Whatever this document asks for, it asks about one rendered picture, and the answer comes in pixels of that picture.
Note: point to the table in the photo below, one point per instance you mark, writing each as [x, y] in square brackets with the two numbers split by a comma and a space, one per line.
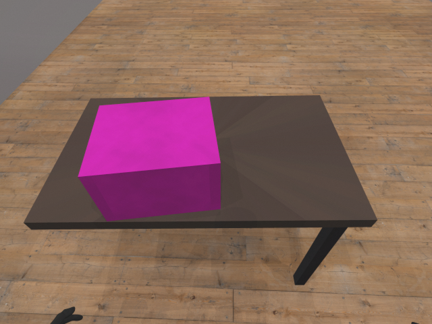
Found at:
[282, 165]

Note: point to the left robot hand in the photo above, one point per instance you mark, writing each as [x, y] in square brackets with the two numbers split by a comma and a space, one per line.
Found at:
[66, 316]

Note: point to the carton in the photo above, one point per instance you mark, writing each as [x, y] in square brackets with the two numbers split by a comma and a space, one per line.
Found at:
[153, 158]

